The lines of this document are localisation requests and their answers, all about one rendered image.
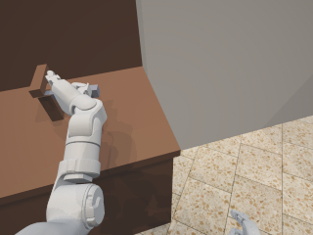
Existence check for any right robot hand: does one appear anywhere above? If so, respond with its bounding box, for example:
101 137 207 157
227 210 261 235

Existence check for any counter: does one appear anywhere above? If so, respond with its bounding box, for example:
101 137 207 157
0 0 181 235

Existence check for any left robot upper arm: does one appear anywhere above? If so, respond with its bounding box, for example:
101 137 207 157
15 183 105 235

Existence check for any tap lever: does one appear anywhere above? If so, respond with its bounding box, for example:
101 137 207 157
44 84 100 100

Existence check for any left robot hand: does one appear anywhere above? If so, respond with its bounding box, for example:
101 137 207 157
45 70 92 116

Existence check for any left robot forearm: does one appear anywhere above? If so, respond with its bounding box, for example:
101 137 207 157
46 94 108 221

